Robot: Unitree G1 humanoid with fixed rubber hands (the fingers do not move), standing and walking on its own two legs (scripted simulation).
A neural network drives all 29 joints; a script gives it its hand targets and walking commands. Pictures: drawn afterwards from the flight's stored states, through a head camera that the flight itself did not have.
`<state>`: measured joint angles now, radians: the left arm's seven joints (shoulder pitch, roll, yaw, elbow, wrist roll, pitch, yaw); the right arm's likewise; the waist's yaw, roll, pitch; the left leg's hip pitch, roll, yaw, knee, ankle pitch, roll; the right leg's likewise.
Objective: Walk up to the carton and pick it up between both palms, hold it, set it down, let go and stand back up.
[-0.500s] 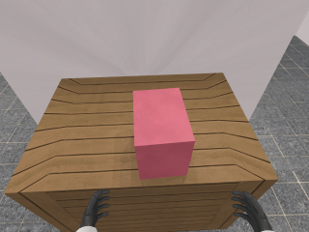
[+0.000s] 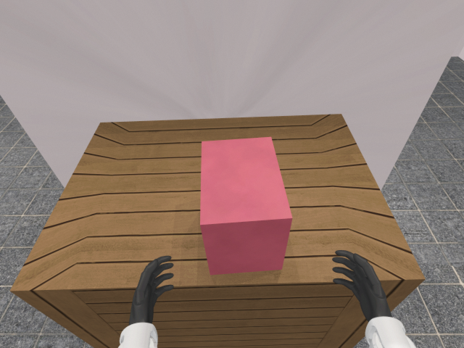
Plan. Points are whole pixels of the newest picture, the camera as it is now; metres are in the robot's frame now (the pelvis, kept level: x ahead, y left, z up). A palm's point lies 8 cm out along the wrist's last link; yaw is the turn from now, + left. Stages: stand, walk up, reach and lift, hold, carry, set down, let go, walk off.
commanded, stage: reach and lift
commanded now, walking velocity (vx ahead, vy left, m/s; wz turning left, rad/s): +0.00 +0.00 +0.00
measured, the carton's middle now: (241, 204) +0.43 +0.01 -0.03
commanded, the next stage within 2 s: none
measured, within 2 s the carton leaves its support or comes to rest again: neither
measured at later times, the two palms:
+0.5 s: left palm (151, 255) +0.28 +0.17 +0.03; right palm (352, 241) +0.29 -0.19 +0.03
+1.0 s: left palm (160, 204) +0.35 +0.15 +0.08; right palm (342, 188) +0.37 -0.18 +0.09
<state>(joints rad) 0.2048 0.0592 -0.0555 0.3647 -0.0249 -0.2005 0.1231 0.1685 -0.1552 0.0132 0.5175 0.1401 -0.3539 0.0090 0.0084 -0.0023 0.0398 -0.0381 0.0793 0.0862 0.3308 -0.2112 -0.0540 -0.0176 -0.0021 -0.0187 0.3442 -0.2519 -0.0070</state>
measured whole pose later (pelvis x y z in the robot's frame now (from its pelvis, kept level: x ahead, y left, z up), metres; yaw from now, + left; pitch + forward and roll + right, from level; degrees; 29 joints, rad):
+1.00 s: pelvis -0.03 +0.00 +0.00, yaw -3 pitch +3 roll +0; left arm -0.53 0.02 0.16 0.50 0.03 0.24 0.12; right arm -0.65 -0.23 0.09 0.81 0.27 -0.03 -0.12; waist 0.05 -0.01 0.01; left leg -0.20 0.10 0.13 0.31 -0.15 -0.05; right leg -0.21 0.02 0.02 0.34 -0.18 -0.01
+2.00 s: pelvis -0.03 +0.00 -0.01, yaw +0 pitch +19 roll -1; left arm -0.99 0.13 0.11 1.33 -0.09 -0.20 0.14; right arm -1.03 -0.23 0.02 1.38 0.26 -0.19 -0.05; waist 0.05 0.02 -0.19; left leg -0.64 0.10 0.05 0.49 -0.18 -0.05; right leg -0.59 0.02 -0.04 0.44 -0.19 0.00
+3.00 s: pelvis -0.02 +0.01 +0.00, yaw +0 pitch +14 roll +0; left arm -0.85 -0.15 0.66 1.04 0.54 -0.26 0.11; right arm -0.85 0.11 -0.73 1.04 -0.59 -0.33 -0.06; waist 0.02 0.01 -0.04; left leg -0.45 0.08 0.08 0.34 -0.13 -0.04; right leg -0.42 0.00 -0.02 0.34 -0.16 0.00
